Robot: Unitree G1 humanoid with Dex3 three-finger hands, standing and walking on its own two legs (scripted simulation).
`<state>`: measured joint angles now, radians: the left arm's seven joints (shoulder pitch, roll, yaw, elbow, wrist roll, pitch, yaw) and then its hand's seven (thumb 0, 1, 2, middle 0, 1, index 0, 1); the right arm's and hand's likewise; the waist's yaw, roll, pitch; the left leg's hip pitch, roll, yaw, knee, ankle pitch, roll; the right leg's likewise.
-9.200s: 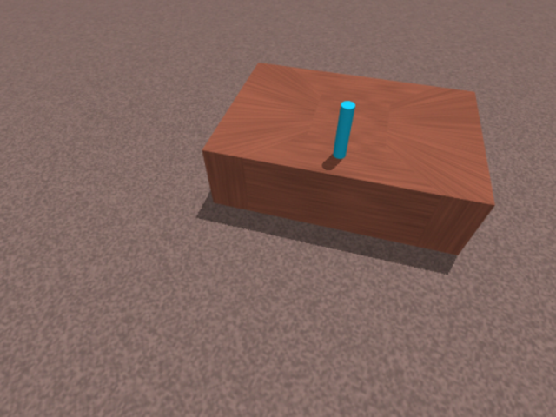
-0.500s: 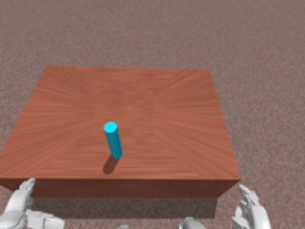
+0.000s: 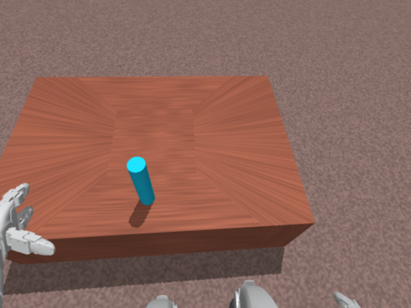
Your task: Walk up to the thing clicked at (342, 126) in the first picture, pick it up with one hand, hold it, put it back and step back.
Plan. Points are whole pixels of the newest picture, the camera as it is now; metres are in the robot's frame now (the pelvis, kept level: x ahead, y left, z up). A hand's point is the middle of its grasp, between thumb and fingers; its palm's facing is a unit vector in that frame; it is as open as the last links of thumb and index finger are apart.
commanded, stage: go down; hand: left
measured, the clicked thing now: (142, 183) +0.49 +0.18 -0.26
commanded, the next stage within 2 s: none
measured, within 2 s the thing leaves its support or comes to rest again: neither
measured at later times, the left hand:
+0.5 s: hand (32, 191) +0.35 +0.35 -0.02, palm faces +0.19 -0.97 -0.14, open 17.5 cm
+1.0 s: hand (27, 176) +0.38 +0.36 -0.01, palm faces +0.19 -0.97 -0.11, open 17.5 cm
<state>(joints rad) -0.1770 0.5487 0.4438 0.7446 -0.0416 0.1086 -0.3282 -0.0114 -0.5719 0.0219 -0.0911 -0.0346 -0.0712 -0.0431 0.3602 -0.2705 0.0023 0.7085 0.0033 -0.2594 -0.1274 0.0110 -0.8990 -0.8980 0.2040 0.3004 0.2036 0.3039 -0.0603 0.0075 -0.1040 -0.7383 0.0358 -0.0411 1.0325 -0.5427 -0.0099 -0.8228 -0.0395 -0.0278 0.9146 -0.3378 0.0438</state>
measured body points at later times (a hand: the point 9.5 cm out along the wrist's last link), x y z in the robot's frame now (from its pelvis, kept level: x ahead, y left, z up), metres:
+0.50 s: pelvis -0.01 -0.01 -0.01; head +0.11 +0.02 +0.42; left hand +0.34 +0.40 -0.01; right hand +0.07 -0.29 -0.11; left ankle -0.02 +0.12 -0.68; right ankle +0.06 -0.16 -0.68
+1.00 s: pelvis -0.01 -0.01 -0.03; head +0.13 +0.03 +0.40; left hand +0.37 +0.41 +0.00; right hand +0.06 -0.28 -0.12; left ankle -0.02 +0.12 -0.68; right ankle +0.06 -0.16 -0.68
